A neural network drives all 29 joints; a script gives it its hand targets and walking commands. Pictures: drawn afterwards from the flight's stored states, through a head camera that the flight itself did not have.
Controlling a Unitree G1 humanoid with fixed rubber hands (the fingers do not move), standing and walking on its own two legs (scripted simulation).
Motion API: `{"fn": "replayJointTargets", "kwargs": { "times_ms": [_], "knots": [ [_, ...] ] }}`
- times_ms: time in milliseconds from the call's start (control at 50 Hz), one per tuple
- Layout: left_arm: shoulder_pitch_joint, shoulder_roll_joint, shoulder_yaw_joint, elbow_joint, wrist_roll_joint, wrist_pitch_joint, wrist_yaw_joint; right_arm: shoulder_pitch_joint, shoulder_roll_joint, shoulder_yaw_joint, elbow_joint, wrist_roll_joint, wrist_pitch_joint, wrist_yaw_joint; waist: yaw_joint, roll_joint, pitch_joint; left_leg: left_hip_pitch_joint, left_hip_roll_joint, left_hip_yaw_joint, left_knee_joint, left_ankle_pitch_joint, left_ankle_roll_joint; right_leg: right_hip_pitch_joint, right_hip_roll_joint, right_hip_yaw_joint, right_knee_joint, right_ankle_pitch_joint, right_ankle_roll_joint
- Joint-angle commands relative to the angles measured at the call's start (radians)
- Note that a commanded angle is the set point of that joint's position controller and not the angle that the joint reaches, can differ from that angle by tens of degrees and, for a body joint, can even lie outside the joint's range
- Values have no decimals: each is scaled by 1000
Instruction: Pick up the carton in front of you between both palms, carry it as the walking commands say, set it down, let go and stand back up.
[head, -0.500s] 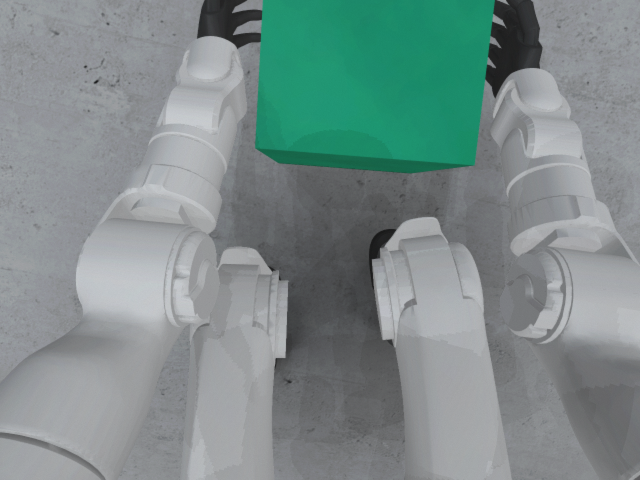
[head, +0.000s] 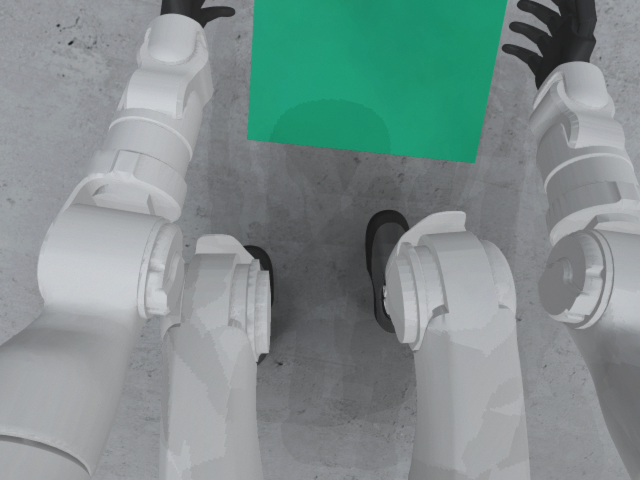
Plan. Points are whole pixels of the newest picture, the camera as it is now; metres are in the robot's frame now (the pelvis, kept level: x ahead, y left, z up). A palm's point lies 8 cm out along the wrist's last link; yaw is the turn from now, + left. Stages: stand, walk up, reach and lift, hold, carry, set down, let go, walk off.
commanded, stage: set down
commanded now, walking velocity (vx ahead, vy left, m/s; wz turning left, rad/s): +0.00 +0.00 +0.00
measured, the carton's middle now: (359, 58) +0.49 -0.09 -0.25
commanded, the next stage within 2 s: let go in 1.14 s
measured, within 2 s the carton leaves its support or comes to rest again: neither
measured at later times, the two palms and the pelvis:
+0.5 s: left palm out of the picture +0.55 +0.07 -0.05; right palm out of the picture +0.46 -0.30 -0.05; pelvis +0.01 -0.01 +0.07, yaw -1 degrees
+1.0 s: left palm out of the picture +0.54 +0.08 +0.10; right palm out of the picture +0.46 -0.31 +0.10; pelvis +0.04 -0.01 +0.20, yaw -2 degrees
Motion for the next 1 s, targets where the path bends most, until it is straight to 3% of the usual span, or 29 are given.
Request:
{"fn": "replayJointTargets", "kwargs": {
  "times_ms": [0, 140, 220, 280, 400, 480, 640, 740, 880, 980],
  "knots": [
    [-255, 36, -51, -164, -52, -25, -3, -226, -157, 58, -118, 89, -35, 10, -77, 68, -1062, 393, 55, 24, -182, 243, -14, 548, -23, -32, -121, 337, -11],
    [-167, 70, -20, -350, -37, 8, 17, -116, -207, 63, -268, 132, 1, 12, -79, 54, -1362, 541, 41, 84, -186, 245, -18, 791, 4, -53, -149, 413, 1],
    [-107, 54, 9, -451, -10, 52, 31, -53, -196, 44, -425, 100, 55, -4, -81, 20, -1467, 543, 20, 120, -241, 172, -13, 933, 25, -81, -208, 373, 7],
    [-78, 67, 58, -463, 16, 90, 39, -24, -156, 33, -485, 70, 107, -10, -65, -10, -1419, 503, 12, 133, -299, 106, 2, 947, 34, -87, -267, 309, 12],
    [-20, 45, 128, -336, 58, 89, 17, -5, -60, 40, -453, 27, 125, -1, -19, -58, -1221, 374, 15, 123, -397, 55, 22, 861, 38, -72, -356, 237, 20],
    [10, 34, 142, -299, 76, 77, 6, 24, -45, 29, -441, 2, 121, 5, -15, -64, -1233, 387, 15, 113, -463, 65, 24, 867, 41, -74, -415, 238, 22],
    [49, -1, 104, -428, 84, 90, 3, 116, -72, -31, -518, -24, 131, 24, -55, 5, -1397, 598, 10, 101, -593, 156, 7, 959, 51, -99, -533, 332, 15],
    [77, -12, 95, -520, 93, 116, 7, 149, -82, -44, -577, -16, 148, 50, -52, 42, -1454, 746, 10, 95, -679, 224, -1, 1019, 61, -107, -615, 391, 13],
    [160, -32, 124, -512, 116, 124, -3, 204, -54, -42, -563, -22, 152, 81, -27, 30, -1403, 833, 17, 81, -815, 285, -3, 1097, 65, -98, -741, 437, 15],
    [210, -48, 142, -488, 128, 109, -17, 234, -42, -56, -551, -51, 137, 92, -26, 3, -1364, 884, 23, 65, -922, 316, -6, 1181, 63, -87, -839, 468, 15]
  ]
}}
